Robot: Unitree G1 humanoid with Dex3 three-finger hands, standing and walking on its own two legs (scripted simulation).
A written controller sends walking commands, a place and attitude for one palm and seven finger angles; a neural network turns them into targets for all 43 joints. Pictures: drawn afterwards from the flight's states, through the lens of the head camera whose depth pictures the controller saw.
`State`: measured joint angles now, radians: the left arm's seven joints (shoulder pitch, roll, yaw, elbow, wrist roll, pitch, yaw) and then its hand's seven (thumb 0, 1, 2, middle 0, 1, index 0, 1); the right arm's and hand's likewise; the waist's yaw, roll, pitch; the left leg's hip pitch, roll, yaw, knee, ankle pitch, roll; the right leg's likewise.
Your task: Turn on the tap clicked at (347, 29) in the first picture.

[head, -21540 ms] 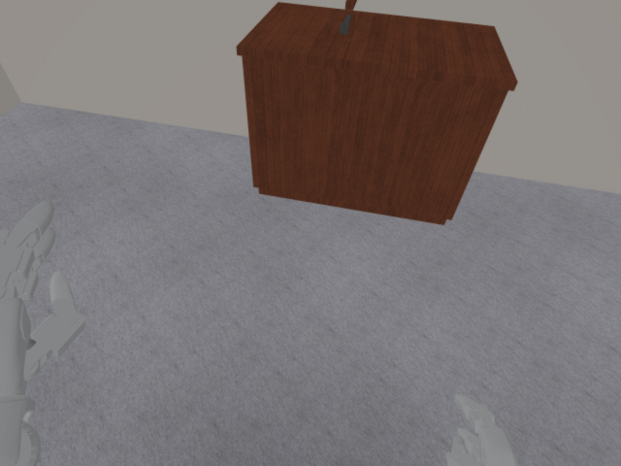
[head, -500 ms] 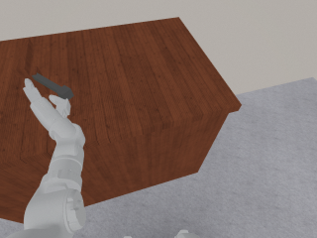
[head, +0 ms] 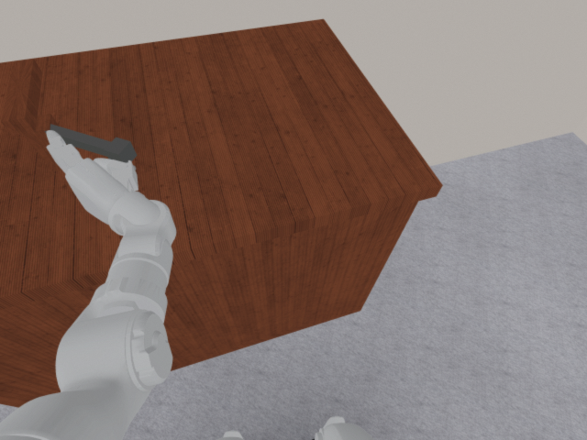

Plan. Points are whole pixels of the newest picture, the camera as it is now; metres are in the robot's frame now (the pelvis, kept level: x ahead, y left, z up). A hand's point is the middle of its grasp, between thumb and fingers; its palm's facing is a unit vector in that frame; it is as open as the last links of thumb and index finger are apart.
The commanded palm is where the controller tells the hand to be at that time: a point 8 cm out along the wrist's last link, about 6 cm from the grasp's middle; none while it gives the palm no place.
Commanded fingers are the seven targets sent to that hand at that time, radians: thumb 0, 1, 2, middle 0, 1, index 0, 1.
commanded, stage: push the lever round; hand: left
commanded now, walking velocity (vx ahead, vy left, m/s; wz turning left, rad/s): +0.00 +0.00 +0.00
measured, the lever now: (120, 152) +0.50 +0.23 +0.09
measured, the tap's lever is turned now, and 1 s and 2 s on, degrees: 53 79 79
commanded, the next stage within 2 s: lift the hand up off the lever in 0.80 s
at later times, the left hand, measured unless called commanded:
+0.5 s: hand (145, 152) +0.51 +0.19 +0.08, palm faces +0.80 -0.59 -0.13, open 7.5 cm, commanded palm +0.46 +0.21 +0.09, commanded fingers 0.00 0.90 0.90 -0.15 -0.15 -0.15 -0.15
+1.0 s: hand (151, 138) +0.54 +0.19 +0.08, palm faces +0.79 -0.60 -0.13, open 7.7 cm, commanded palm +0.48 +0.20 +0.09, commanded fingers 0.00 0.90 0.90 -0.15 -0.15 -0.15 -0.15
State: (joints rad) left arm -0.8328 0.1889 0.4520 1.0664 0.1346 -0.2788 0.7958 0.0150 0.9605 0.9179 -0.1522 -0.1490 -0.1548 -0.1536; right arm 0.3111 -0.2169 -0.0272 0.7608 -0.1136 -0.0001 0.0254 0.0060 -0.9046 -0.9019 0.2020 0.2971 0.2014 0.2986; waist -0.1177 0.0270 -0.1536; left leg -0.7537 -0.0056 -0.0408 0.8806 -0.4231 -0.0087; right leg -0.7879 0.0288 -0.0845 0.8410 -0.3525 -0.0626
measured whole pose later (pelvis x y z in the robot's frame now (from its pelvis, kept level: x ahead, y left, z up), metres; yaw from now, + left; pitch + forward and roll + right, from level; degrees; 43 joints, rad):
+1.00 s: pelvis +0.01 +0.00 +0.00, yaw -1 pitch +22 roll -1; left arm -1.03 0.27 0.52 1.21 0.20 -0.21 0.89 0.01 0.95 0.93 -0.15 -0.15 -0.13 -0.14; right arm 0.38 -0.22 -0.03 0.77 -0.14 -0.01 0.07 0.00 -0.91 -0.90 0.20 0.30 0.20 0.30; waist -0.17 0.04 -0.17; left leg -0.83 0.02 -0.04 0.88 -0.43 -0.02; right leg -0.86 0.05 -0.09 0.82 -0.35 -0.07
